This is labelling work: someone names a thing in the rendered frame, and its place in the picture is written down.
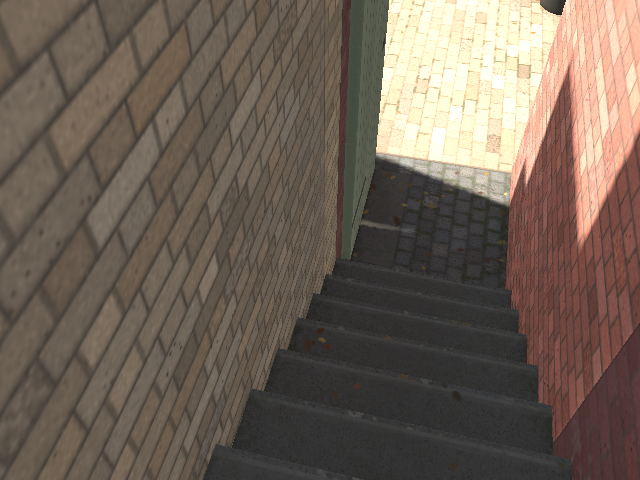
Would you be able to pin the stairs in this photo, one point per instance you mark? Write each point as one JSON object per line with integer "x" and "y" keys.
{"x": 372, "y": 450}

